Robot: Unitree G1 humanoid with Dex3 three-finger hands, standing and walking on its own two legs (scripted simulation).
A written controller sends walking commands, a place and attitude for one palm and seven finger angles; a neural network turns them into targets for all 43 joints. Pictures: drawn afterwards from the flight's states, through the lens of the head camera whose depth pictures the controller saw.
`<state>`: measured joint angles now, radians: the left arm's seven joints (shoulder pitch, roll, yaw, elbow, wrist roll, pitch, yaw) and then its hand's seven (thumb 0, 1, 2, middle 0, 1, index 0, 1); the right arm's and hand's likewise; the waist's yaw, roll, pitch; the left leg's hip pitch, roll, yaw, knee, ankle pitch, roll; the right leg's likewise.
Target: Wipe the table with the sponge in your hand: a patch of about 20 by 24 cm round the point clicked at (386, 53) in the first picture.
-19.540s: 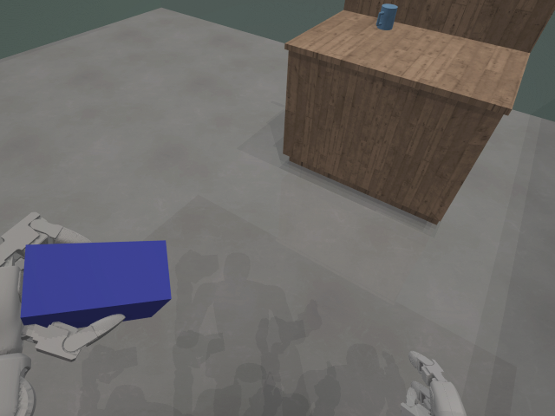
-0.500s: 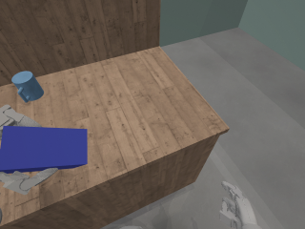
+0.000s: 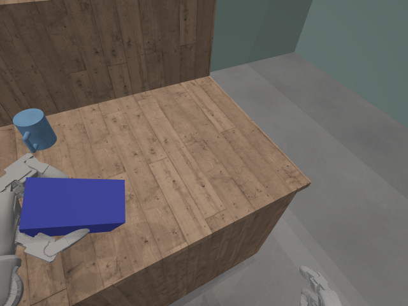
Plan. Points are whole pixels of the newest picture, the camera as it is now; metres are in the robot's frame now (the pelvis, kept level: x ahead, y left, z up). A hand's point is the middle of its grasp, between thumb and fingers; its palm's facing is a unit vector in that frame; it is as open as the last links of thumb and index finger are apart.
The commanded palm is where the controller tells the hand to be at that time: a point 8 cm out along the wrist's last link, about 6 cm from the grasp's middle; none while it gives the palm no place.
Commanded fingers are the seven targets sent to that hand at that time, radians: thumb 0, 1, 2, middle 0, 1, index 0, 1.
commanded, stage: come to a stop and stand still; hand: left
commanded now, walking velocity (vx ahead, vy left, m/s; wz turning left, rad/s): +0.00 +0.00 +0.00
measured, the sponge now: (89, 208) +0.24 +0.20 +0.11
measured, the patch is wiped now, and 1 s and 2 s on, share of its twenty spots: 0.00 0.00 0.00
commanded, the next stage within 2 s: none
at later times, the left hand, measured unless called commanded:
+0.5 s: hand (52, 214) +0.21 +0.23 +0.15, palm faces +0.44 -0.82 -0.36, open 10.3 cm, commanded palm +0.15 +0.25 +0.18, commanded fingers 0.00 0.10 1.30 -1.20 -1.60 -1.20 -1.60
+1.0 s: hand (57, 244) +0.17 +0.20 +0.16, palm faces +0.42 -0.84 -0.34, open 10.3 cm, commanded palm +0.11 +0.24 +0.18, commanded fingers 0.00 0.10 1.30 -1.20 -1.60 -1.20 -1.60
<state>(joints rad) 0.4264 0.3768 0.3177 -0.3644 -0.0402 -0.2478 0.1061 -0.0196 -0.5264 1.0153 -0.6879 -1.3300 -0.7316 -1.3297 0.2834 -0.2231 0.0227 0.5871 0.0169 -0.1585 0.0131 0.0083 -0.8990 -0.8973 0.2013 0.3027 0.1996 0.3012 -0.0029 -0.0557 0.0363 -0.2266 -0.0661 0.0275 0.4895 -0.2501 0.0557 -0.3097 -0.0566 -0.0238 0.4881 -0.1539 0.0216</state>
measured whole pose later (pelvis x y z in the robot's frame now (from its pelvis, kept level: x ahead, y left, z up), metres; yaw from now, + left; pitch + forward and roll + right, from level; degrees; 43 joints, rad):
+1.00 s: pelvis -0.03 -0.05 +0.00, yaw +4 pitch -2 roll +0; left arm 0.44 0.37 0.30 -0.40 -0.11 -0.18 0.13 -0.02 -0.53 1.02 -0.69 -1.32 -0.73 -1.32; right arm 0.26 -0.23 0.02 0.63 0.04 -0.19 -0.04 0.01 -0.90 -0.90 0.20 0.30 0.20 0.30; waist 0.01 0.01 0.02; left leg -0.26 -0.01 -0.07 0.48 -0.19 -0.01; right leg -0.30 -0.01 -0.13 0.43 -0.14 -0.04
